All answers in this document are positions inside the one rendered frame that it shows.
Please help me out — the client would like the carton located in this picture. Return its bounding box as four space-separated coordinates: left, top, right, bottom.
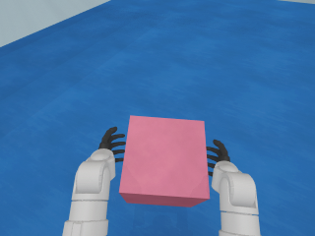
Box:
119 115 210 207

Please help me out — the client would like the left robot forearm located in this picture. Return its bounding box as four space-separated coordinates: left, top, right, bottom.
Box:
62 148 116 236

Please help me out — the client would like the left robot hand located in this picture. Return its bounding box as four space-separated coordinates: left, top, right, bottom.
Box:
98 126 126 163

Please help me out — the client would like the right robot hand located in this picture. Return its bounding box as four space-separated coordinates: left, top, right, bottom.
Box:
206 140 230 177

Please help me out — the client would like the right robot forearm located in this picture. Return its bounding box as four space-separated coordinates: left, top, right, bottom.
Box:
211 160 261 236

